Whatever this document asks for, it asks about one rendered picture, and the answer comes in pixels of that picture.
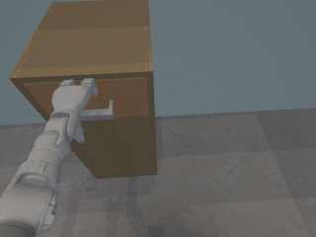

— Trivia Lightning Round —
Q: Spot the robot left hand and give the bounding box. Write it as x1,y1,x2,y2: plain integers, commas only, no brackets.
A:
51,78,98,143

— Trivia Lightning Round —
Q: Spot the left robot forearm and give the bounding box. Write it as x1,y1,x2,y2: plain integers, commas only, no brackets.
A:
0,109,80,209

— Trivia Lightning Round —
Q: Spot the cabinet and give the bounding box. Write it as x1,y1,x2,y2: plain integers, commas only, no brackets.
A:
9,0,158,179

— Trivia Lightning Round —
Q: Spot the drawer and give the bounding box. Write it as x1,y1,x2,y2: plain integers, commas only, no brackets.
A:
24,77,148,118

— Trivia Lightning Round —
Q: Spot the robot left upper arm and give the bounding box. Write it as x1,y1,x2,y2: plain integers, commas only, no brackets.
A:
0,183,58,237

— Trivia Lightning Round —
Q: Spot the handle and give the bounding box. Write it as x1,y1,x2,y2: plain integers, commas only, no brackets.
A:
79,100,115,121

